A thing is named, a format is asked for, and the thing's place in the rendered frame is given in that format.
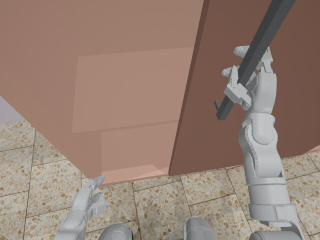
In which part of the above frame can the robot left thigh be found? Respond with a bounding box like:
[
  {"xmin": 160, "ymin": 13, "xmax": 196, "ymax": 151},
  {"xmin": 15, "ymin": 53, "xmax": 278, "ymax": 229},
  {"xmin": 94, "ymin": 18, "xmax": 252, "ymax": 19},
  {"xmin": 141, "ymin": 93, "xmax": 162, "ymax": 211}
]
[{"xmin": 98, "ymin": 223, "xmax": 132, "ymax": 240}]

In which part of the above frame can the handle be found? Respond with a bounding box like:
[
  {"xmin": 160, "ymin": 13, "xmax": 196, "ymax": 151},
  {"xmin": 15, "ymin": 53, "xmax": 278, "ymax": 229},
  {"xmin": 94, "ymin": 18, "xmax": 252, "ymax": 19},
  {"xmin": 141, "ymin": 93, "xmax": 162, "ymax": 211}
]
[{"xmin": 214, "ymin": 0, "xmax": 296, "ymax": 121}]

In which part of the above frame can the robot left hand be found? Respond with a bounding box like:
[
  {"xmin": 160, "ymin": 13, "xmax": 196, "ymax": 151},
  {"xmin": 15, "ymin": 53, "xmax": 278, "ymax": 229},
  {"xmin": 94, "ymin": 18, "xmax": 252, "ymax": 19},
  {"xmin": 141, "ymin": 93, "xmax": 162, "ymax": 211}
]
[{"xmin": 70, "ymin": 175, "xmax": 107, "ymax": 220}]

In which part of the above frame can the right robot forearm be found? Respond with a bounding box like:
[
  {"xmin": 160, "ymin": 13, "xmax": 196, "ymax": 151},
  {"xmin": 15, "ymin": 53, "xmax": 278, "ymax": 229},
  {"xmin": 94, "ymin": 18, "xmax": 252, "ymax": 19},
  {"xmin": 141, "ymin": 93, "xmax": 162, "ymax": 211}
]
[{"xmin": 238, "ymin": 112, "xmax": 305, "ymax": 240}]

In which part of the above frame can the robot right hand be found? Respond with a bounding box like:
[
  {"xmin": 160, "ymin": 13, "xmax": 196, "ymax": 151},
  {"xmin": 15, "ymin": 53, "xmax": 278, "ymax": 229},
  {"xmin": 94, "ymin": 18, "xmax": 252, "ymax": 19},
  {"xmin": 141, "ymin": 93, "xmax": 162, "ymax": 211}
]
[{"xmin": 221, "ymin": 45, "xmax": 277, "ymax": 116}]

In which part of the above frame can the robot thigh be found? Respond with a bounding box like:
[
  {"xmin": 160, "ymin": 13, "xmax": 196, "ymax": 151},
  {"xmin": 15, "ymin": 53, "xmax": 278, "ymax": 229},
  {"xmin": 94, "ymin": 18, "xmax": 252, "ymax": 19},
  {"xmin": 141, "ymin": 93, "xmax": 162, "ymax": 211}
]
[
  {"xmin": 98, "ymin": 223, "xmax": 132, "ymax": 240},
  {"xmin": 183, "ymin": 217, "xmax": 218, "ymax": 240}
]

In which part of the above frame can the left robot forearm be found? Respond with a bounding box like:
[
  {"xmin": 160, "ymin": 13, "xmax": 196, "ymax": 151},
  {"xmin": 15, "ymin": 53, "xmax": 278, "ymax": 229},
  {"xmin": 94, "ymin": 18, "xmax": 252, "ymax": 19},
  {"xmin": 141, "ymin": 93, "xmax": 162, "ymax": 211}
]
[{"xmin": 52, "ymin": 209, "xmax": 88, "ymax": 240}]

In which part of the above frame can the robot right thigh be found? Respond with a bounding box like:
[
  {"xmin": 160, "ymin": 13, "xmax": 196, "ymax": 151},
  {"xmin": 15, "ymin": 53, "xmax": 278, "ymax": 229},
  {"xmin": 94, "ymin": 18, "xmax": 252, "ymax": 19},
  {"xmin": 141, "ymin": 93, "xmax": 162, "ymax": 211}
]
[{"xmin": 183, "ymin": 217, "xmax": 218, "ymax": 240}]

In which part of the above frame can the robot right upper arm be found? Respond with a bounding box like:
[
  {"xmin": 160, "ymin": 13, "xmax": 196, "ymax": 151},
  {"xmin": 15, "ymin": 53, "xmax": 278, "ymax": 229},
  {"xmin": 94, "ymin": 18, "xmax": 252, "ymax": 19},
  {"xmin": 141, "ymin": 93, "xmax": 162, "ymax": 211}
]
[{"xmin": 249, "ymin": 230, "xmax": 301, "ymax": 240}]

